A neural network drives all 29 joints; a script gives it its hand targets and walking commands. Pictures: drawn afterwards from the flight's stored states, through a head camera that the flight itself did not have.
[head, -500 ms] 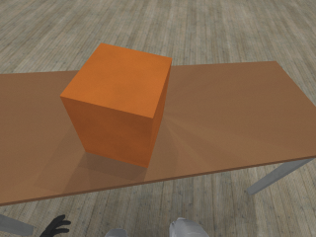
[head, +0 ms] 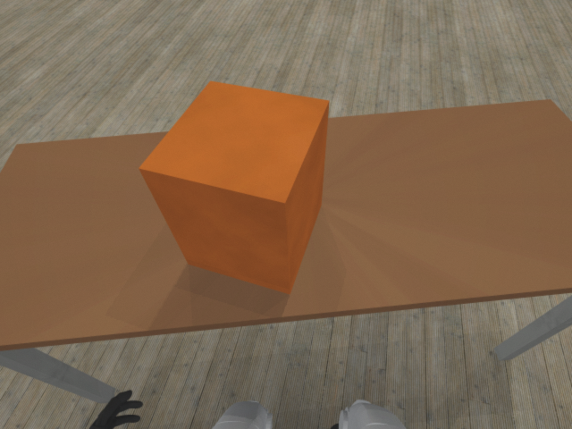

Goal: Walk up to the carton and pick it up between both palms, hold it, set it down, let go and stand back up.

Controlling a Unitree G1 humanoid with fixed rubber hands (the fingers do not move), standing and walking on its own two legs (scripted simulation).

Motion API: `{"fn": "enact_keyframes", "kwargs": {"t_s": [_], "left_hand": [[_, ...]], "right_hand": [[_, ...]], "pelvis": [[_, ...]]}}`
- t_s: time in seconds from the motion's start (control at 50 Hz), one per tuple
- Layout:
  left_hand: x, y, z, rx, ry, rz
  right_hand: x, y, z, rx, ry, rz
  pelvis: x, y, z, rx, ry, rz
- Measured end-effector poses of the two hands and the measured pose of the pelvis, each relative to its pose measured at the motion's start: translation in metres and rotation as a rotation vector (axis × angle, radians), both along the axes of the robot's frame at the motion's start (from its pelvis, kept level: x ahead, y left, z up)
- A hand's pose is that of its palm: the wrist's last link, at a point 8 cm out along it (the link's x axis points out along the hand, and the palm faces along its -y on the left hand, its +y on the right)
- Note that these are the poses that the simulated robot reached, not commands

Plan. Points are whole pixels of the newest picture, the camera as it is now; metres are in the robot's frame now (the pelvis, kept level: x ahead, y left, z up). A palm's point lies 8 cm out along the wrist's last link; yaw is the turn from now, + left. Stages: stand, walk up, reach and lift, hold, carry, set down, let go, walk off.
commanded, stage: walk up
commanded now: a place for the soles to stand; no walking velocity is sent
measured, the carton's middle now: (251, 191) +0.47 +0.09 +0.03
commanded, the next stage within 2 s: none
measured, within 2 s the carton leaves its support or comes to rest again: neither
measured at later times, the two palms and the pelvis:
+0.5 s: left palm out of the picture +0.10 +0.30 -0.13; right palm out of the picture +0.01 -0.33 -0.10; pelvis -0.01 +0.00 -0.01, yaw +2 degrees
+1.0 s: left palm out of the picture +0.09 +0.33 -0.12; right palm out of the picture +0.05 -0.30 -0.11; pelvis +0.00 +0.02 -0.01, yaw +4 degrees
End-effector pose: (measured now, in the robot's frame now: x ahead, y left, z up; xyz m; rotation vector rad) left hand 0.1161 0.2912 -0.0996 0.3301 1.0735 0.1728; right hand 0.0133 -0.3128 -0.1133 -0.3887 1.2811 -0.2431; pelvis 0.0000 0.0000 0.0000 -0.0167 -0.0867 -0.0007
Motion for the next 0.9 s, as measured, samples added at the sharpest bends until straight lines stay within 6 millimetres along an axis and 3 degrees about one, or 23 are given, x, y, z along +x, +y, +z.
{"fn": "enact_keyframes", "kwargs": {"t_s": [0.14,0.3,0.48,0.7,0.9], "left_hand": [[-0.015,0.015,-0.034,-0.08,-0.01,0.031],[-0.023,0.022,-0.047,-0.082,0.019,0.02],[-0.02,0.012,-0.031,-0.024,0.022,0.006],[-0.022,0.038,-0.02,0.013,0.018,0.032],[-0.021,0.027,-0.023,-0.006,0.015,0.038]], "right_hand": [[-0.005,0.013,0.011,-0.081,-0.037,0.043],[-0.005,-0.002,0.031,-0.151,-0.041,0.065],[-0.003,-0.018,0.017,-0.095,-0.028,0.033],[0.016,0.011,0.003,-0.034,-0.045,0.084],[0.033,0.003,0.007,-0.054,-0.072,0.078]], "pelvis": [[-0.011,0.022,-0.015,-0.01,-0.052,0.033],[-0.016,0.015,-0.016,0.001,-0.026,0.041],[-0.012,-0.005,-0.014,0.014,-0.004,0.032],[-0.005,0.014,-0.014,0.002,0.007,0.058],[-0.003,0.007,-0.013,0.008,0.01,0.063]]}}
